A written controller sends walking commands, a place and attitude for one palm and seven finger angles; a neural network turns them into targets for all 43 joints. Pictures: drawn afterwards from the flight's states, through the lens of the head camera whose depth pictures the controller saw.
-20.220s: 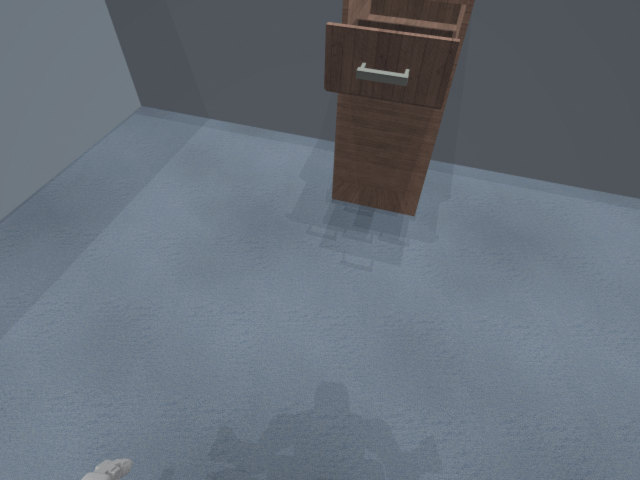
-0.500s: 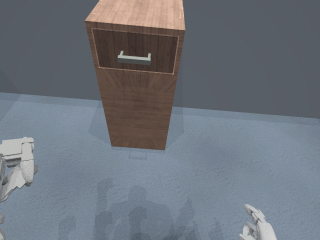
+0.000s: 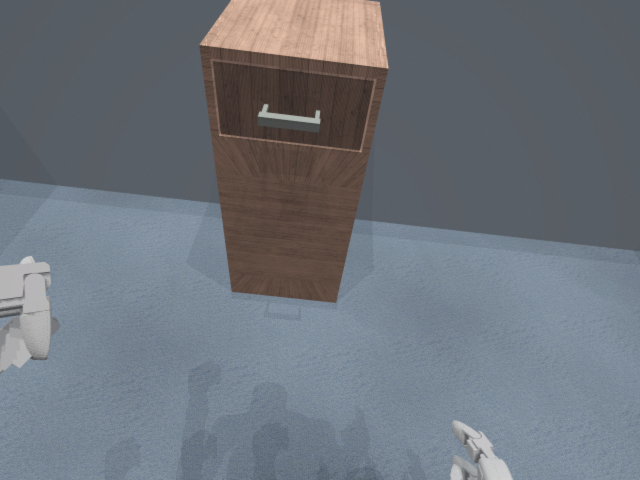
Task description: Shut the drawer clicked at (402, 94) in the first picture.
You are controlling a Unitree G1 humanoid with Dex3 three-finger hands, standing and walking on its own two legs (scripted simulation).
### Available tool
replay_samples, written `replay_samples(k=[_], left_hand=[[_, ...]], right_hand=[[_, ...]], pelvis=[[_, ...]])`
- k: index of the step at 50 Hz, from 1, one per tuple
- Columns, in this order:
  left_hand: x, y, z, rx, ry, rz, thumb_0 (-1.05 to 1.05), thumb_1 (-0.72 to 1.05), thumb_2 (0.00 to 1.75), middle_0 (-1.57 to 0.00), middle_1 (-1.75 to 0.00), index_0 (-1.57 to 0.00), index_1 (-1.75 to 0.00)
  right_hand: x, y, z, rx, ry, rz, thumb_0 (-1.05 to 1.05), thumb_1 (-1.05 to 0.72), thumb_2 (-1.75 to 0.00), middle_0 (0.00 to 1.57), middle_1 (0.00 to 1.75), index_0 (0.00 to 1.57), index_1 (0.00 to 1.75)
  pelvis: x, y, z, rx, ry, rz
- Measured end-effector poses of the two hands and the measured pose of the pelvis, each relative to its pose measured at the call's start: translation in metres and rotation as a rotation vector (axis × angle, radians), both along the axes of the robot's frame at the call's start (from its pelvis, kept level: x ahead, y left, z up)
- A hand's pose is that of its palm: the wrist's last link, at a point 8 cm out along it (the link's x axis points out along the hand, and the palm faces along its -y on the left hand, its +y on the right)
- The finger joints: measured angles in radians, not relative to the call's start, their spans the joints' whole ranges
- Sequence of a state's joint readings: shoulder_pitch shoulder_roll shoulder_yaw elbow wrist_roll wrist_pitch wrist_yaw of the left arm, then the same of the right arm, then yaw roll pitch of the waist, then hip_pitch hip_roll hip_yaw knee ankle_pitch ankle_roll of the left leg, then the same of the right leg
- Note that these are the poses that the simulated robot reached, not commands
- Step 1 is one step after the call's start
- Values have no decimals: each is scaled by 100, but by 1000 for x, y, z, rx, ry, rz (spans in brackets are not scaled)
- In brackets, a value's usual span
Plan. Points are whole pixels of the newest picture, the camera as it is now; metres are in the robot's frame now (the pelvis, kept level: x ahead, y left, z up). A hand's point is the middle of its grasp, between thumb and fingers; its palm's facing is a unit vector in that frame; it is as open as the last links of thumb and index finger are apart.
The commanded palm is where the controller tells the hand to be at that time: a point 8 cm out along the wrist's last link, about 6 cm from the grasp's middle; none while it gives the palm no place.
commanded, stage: stop stepping back and stand still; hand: left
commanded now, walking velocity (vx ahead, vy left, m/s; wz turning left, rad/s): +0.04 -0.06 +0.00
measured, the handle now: (290, 116) +0.84 +0.10 +0.01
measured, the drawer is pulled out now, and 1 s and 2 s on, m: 0.00 0.00 0.00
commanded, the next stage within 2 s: let the arm hang, fingers relaxed in 0.02 s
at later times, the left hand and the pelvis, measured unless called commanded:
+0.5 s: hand out of the picture +0.05 +0.19 -0.18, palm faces +0.07 -0.97 -0.22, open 3.5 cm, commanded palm none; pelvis +0.00 -0.02 +0.00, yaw +3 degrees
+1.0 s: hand out of the picture +0.00 +0.15 -0.17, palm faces +0.04 -0.99 -0.16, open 7.2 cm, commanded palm none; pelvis +0.01 -0.01 +0.01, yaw +1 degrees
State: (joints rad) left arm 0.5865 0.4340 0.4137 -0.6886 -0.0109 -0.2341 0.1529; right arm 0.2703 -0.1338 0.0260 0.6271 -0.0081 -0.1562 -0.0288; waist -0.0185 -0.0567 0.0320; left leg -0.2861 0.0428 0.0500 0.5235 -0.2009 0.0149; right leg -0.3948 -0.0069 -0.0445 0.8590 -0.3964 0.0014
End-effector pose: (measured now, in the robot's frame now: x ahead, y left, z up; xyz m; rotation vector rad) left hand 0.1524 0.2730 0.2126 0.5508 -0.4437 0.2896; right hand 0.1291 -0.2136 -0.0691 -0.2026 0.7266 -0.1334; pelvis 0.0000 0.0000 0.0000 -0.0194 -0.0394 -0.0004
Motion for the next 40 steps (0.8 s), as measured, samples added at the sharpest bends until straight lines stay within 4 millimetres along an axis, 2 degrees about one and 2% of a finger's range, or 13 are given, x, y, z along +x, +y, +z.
replay_samples(k=[4,6,7,9,12,15,17,18,23,28,31,35,40], left_hand=[[3,1,-4,52,86,48,1,89,90,-141,-160,-141,-160],[6,0,-17,37,146,79,0,89,90,-141,-160,-141,-160],[11,1,-33,26,203,87,0,89,90,-141,-160,-141,-160],[23,7,-89,-63,420,121,0,89,90,-140,-160,-140,-160],[22,6,-197,-260,801,190,0,90,90,-137,-157,-136,-157],[-11,-24,-288,-422,1151,205,0,90,90,-129,-150,-129,-150],[-42,-52,-330,-506,1340,176,0,91,90,-123,-144,-123,-144],[-54,-57,-341,-534,1379,198,1,90,90,-121,-143,-120,-141],[-97,-41,-358,-578,1514,290,1,90,89,-106,-133,-102,-122],[-142,-36,-353,-579,1663,361,1,90,90,-86,-108,-83,-101],[-162,-37,-349,-580,1729,393,1,90,90,-74,-93,-72,-89],[-175,-43,-347,-586,1777,411,0,90,90,-57,-73,-56,-71],[-174,-54,-348,-602,1785,397,0,90,90,-39,-52,-38,-51]], right_hand=[[7,-2,-7,38,4,-1,1,-91,-90,21,30,21,30],[12,-8,-16,43,19,-2,1,-90,-90,21,30,21,30],[14,-12,-21,47,32,9,1,-90,-90,21,30,21,30],[16,-20,-36,60,86,24,1,-91,-90,21,30,20,30],[12,-32,-56,48,158,24,1,-91,-90,21,30,20,30],[-3,-41,-64,14,242,5,1,-91,-90,21,30,20,30],[-17,-44,-62,-8,296,-15,1,-91,-90,20,30,20,30],[-25,-46,-59,-20,324,-26,1,-91,-90,20,30,20,30],[-67,-46,-55,-49,490,-41,1,-91,-90,20,30,20,30],[-95,-37,-62,-13,598,-63,1,-91,-90,20,30,20,30],[-106,-28,-66,20,630,-74,1,-91,-90,20,30,20,30],[-115,-14,-72,61,655,-82,1,-91,-90,20,30,20,30],[-125,-3,-76,90,681,-91,1,-92,-90,20,30,20,30]], pelvis=[[4,-8,-1,-2,27,-9],[4,-12,-5,1,35,-16],[4,-12,-6,-2,43,-7],[3,-10,-8,2,52,19],[6,-7,-18,4,54,41],[7,-9,-21,16,34,39],[7,-11,-20,22,21,34],[6,-13,-19,21,18,37],[5,-17,-9,0,23,50],[6,-12,-1,-3,34,47],[8,-10,2,2,30,40],[9,-7,4,9,21,31],[10,-6,6,15,10,24]])
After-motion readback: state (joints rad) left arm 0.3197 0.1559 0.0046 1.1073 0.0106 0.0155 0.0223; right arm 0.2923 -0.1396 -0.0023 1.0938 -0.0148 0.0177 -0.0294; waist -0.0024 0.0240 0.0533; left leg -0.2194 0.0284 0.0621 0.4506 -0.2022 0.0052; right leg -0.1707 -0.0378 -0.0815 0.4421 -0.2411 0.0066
